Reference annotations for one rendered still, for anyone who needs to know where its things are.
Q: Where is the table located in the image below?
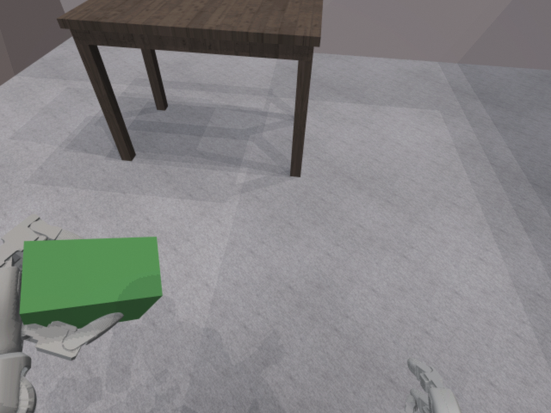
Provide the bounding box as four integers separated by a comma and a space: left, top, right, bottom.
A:
57, 0, 323, 177

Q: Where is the sponge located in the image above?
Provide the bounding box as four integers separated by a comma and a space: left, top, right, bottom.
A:
20, 237, 163, 329

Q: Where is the right robot hand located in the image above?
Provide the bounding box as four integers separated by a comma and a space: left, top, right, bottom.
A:
399, 358, 462, 413

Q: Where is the left robot forearm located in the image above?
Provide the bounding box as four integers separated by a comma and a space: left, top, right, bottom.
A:
0, 352, 37, 413

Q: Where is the left robot hand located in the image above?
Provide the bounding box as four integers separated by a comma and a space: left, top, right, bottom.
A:
0, 214, 124, 361

